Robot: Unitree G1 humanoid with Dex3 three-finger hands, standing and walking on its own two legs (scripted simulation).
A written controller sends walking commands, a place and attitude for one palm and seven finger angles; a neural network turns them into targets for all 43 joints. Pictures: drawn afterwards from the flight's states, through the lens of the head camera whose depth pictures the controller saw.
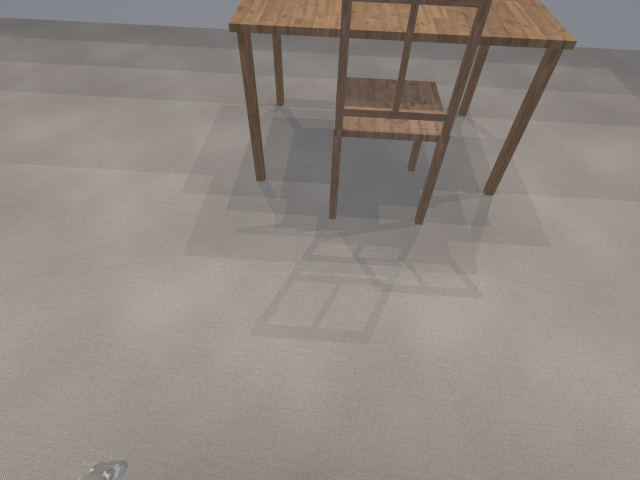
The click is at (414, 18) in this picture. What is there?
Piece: chair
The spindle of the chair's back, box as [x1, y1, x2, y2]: [393, 4, 418, 110]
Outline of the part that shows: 411,4 393,110 398,110 418,7 418,5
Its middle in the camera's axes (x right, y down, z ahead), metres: +0.26 -0.55 +1.21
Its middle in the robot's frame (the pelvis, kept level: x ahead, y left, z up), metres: +1.28 -0.20 -0.06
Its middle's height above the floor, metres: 0.71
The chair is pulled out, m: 0.00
